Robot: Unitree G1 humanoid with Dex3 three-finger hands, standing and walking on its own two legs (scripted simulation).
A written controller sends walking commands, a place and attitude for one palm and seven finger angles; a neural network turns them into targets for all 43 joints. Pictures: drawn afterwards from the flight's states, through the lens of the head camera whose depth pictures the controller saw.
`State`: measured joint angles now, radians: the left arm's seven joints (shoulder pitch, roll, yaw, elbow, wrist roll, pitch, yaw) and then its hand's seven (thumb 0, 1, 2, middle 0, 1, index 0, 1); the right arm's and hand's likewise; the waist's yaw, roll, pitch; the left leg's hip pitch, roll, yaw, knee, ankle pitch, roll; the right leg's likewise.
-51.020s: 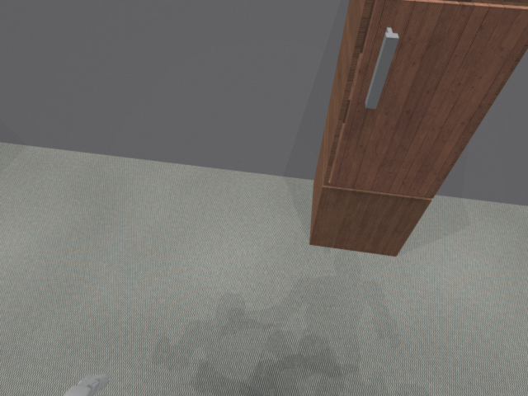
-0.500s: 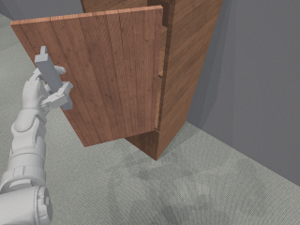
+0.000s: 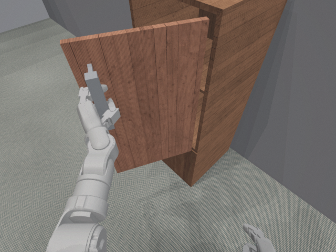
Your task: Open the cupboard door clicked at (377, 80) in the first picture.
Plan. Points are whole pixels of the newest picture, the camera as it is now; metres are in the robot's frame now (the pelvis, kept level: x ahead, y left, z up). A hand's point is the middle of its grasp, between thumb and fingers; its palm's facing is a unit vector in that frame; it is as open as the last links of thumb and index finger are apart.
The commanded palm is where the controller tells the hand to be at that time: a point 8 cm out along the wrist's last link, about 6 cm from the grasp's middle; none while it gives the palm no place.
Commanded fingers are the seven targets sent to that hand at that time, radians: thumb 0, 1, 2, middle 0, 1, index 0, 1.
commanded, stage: pull the door open along its arc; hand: left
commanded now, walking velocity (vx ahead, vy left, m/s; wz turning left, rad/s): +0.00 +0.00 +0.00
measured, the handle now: (100, 98) +0.46 +0.20 +0.12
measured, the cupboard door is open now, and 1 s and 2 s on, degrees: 65 91 89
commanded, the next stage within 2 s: open thumb and fingers to let go in 0.66 s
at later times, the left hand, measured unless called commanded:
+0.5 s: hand (129, 135) +0.34 +0.10 +0.12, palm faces +0.34 -0.94 +0.04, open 6.7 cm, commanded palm +0.27 +0.15 +0.11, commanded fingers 0.00 0.90 0.90 -0.40 -1.35 -0.40 -1.35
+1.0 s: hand (141, 145) +0.32 +0.07 +0.12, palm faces +0.36 -0.93 -0.02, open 7.3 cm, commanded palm +0.27 +0.12 +0.11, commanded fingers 0.00 -0.01 0.51 -0.34 -1.25 -0.34 -1.25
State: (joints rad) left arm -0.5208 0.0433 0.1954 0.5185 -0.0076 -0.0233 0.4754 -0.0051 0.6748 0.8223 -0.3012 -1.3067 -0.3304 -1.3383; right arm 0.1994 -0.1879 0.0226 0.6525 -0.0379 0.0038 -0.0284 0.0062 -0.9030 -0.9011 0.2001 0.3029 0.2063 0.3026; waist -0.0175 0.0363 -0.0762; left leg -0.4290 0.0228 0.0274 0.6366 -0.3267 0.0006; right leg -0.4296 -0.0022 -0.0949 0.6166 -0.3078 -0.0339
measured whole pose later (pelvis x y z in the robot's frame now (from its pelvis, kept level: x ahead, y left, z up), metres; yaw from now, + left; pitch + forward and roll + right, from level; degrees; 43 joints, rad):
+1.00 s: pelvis +0.02 +0.00 +0.01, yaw +1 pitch +0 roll +0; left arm 0.01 -0.10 -0.24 -0.10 0.04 0.19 0.55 0.01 0.45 0.71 -0.34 -1.29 -0.38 -1.31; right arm 0.11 -0.15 0.04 0.62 -0.04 0.12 -0.01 0.01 -0.90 -0.90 0.20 0.30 0.21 0.30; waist 0.04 0.05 -0.02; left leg -0.23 0.02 0.01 0.58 -0.34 -0.01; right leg -0.23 0.00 -0.11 0.56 -0.33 -0.04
